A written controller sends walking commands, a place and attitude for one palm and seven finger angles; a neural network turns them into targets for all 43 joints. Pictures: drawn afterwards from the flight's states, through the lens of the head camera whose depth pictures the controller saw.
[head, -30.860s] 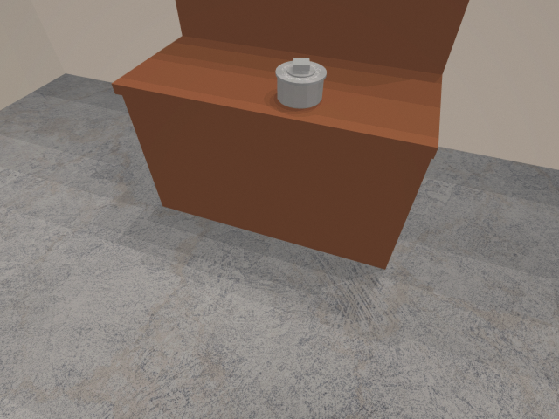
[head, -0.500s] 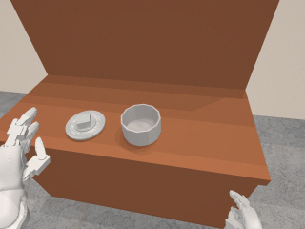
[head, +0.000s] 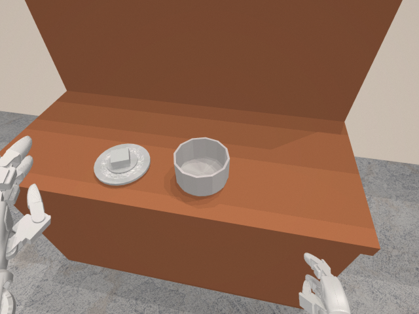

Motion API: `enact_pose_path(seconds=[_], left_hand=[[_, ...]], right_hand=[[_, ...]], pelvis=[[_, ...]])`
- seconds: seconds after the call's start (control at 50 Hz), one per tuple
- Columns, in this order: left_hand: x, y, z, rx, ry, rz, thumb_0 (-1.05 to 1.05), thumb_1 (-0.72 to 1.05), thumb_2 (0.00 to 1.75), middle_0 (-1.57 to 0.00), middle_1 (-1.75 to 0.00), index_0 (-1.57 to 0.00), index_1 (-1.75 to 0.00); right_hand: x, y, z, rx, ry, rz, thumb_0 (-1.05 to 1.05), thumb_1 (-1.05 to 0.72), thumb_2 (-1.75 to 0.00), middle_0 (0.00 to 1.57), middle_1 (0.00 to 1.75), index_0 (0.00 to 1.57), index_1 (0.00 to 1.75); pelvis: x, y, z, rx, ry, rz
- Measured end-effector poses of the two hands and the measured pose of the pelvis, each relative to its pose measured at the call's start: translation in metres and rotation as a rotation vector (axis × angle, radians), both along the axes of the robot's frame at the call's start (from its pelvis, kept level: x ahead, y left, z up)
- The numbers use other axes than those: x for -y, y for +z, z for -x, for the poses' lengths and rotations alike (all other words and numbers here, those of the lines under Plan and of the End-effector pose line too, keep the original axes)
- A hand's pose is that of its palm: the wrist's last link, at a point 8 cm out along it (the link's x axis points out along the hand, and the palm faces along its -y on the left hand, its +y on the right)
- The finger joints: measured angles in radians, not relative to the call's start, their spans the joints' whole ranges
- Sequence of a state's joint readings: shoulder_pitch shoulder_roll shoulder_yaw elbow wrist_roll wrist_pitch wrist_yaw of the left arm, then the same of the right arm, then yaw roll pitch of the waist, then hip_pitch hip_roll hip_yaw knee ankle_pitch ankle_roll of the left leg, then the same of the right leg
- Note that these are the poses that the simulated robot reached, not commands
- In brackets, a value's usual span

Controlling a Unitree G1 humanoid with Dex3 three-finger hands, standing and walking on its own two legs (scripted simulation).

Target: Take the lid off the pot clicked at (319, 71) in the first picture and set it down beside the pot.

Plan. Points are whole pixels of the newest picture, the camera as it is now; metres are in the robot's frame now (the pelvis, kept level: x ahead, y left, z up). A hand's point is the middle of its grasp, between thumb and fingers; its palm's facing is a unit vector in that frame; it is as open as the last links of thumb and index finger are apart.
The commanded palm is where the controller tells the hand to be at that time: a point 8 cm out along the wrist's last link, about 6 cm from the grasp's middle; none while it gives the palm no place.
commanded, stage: step back with the hand held close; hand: left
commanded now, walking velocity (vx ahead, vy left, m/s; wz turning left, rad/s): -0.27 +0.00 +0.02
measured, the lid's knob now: (120, 157) +0.52 +0.34 -0.06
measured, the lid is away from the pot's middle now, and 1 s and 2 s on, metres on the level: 0.25 0.25 0.25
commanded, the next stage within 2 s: stop stepping back and stand still in 1.32 s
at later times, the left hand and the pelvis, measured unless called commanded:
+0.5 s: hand (40, 233) +0.17 +0.26 +0.16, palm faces +0.35 -0.81 -0.46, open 7.4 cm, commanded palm +0.11 +0.29 +0.17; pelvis -0.03 +0.02 -0.01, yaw -1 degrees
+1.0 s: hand (25, 281) +0.11 +0.24 +0.16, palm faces +0.29 -0.86 -0.43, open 7.4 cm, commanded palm +0.04 +0.29 +0.17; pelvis -0.11 +0.02 -0.01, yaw -4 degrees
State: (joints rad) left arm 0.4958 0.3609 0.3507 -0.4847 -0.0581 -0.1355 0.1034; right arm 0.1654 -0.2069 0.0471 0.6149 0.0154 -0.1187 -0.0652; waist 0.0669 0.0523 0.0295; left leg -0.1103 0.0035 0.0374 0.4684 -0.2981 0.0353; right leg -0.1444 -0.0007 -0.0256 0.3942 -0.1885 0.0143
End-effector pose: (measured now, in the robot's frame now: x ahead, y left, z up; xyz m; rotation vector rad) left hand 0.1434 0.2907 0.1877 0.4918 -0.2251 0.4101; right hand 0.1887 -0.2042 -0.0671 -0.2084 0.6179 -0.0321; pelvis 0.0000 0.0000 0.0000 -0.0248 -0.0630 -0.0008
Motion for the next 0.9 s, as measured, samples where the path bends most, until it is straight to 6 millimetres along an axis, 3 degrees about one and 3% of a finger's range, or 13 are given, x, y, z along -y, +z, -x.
enact_pose_path(seconds=[0.06, 0.2, 0.3, 0.44, 0.56, 0.68, 0.76, 0.9], left_hand=[[-0.008, 0.002, -0.011, 0.025, -0.023, -0.034, 0.01, 0.89, 0.90, -0.21, -0.30, -0.21, -0.30], [0.006, -0.028, -0.025, -0.107, -0.184, -0.018, 0.01, 0.90, 0.90, -0.21, -0.30, -0.21, -0.30], [0.003, -0.022, -0.012, -0.121, -0.245, -0.096, 0.02, 0.89, 0.90, -0.22, -0.30, -0.22, -0.31], [-0.008, -0.002, 0.010, 0.008, -0.153, -0.127, 0.01, 0.89, 0.90, -0.22, -0.30, -0.22, -0.31], [0.000, -0.019, 0.019, 0.002, -0.109, -0.025, 0.01, 0.89, 0.90, -0.21, -0.30, -0.21, -0.30], [0.004, -0.037, 0.037, -0.049, -0.163, 0.024, 0.01, 0.89, 0.90, -0.21, -0.30, -0.21, -0.30], [-0.005, -0.027, 0.051, -0.020, -0.180, -0.053, 0.02, 0.89, 0.90, -0.22, -0.30, -0.22, -0.31], [-0.016, 0.002, 0.065, 0.075, -0.135, -0.101, 0.01, 0.89, 0.90, -0.21, -0.30, -0.22, -0.31]], right_hand=[[0.005, 0.000, 0.010, -0.043, -0.021, 0.027, 0.02, -0.90, -0.89, 0.21, 0.30, 0.20, 0.30], [0.023, -0.001, 0.038, -0.105, -0.126, 0.074, 0.02, -0.90, -0.89, 0.21, 0.30, 0.20, 0.30], [0.025, 0.001, 0.054, -0.115, -0.179, 0.088, 0.02, -0.90, -0.89, 0.21, 0.30, 0.20, 0.30], [0.013, -0.008, 0.057, -0.075, -0.151, 0.051, 0.02, -0.90, -0.89, 0.20, 0.30, 0.20, 0.30], [0.006, -0.017, 0.066, -0.079, -0.119, 0.012, 0.02, -0.90, -0.89, 0.21, 0.30, 0.20, 0.30], [0.015, -0.012, 0.095, -0.112, -0.148, 0.069, 0.02, -0.90, -0.89, 0.21, 0.30, 0.20, 0.30], [0.017, -0.006, 0.111, -0.108, -0.171, 0.111, 0.02, -0.90, -0.89, 0.21, 0.30, 0.20, 0.30], [0.004, -0.005, 0.122, -0.085, -0.153, 0.070, 0.02, -0.90, -0.89, 0.21, 0.30, 0.20, 0.30]], pelvis=[[-0.002, 0.000, 0.006, -0.024, -0.014, -0.001], [-0.017, -0.003, 0.013, -0.063, -0.028, -0.010], [-0.021, -0.007, 0.016, -0.066, -0.018, -0.014], [-0.020, -0.013, 0.023, -0.050, -0.032, -0.019], [-0.015, -0.015, 0.042, -0.047, -0.017, 0.001], [-0.019, -0.017, 0.060, -0.055, -0.002, 0.010], [-0.024, -0.018, 0.069, -0.057, -0.002, 0.014], [-0.025, -0.011, 0.084, -0.093, -0.033, 0.025]])
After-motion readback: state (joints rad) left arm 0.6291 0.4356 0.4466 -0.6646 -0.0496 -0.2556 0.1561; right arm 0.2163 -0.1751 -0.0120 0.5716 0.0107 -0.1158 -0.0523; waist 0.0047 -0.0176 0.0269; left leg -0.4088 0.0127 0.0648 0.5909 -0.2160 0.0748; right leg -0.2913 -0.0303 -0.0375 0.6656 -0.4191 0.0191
